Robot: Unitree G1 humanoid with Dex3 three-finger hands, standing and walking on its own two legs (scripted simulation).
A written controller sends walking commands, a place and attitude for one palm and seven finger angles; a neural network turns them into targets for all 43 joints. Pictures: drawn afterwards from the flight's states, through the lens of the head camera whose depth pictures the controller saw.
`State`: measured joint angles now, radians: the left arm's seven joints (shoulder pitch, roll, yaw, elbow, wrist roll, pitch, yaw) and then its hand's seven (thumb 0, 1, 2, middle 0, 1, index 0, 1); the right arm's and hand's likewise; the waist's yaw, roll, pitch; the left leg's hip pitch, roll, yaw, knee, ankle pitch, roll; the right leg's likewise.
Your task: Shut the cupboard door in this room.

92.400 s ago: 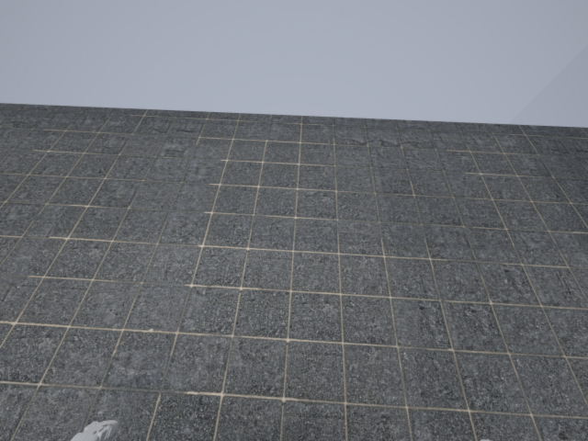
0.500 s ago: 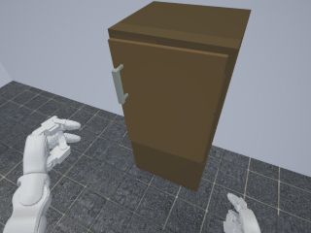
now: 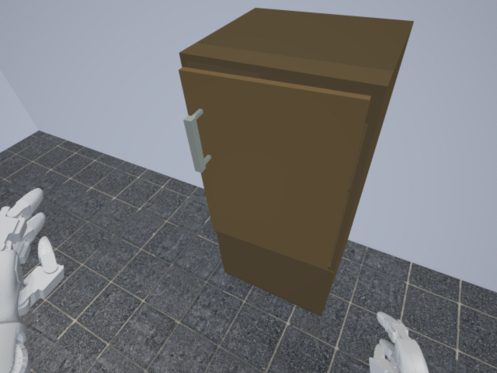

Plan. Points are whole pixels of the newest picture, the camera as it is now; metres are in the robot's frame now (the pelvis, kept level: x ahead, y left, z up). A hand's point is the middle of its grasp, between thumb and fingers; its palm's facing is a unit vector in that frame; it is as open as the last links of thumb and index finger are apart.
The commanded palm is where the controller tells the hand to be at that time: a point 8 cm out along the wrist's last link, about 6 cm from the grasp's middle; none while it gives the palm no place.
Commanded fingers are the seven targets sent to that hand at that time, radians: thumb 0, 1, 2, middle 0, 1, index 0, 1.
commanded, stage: draw the hand back to the body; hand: left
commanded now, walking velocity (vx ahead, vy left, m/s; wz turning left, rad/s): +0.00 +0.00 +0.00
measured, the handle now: (199, 141) +0.63 +0.22 +0.03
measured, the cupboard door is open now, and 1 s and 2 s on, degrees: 3 3 3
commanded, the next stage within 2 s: step back with the hand held close in 0.14 s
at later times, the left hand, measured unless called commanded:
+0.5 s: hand (54, 268) +0.19 +0.28 +0.15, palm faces +0.37 -0.79 -0.49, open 7.4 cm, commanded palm +0.13 +0.32 +0.17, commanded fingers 0.00 0.90 0.90 -0.20 -0.30 -0.20 -0.30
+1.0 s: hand out of the picture +0.06 +0.29 +0.16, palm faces +0.49 -0.74 -0.45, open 7.4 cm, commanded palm +0.00 +0.33 +0.17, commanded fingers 0.00 0.90 0.90 -0.20 -0.30 -0.20 -0.30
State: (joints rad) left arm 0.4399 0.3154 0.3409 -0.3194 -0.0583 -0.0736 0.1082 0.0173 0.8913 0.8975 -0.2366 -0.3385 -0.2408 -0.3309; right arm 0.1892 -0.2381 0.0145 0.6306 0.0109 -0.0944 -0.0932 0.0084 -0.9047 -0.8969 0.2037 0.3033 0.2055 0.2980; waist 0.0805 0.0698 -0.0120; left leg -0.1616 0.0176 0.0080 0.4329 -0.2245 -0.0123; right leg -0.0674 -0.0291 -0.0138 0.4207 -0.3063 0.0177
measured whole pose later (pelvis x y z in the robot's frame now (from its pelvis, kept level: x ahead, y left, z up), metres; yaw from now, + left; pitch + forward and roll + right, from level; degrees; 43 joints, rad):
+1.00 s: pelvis -0.12 +0.02 -0.02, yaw +5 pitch -1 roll -2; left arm 0.52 0.40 0.41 -0.47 -0.03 -0.23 0.15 0.02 0.89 0.90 -0.21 -0.31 -0.22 -0.30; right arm 0.25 -0.22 0.01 0.58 0.01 -0.06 -0.09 0.01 -0.90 -0.90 0.21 0.30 0.21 0.30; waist -0.01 0.02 0.02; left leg -0.46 0.02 -0.01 0.59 -0.23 0.03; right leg -0.33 0.00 0.00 0.55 -0.21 0.03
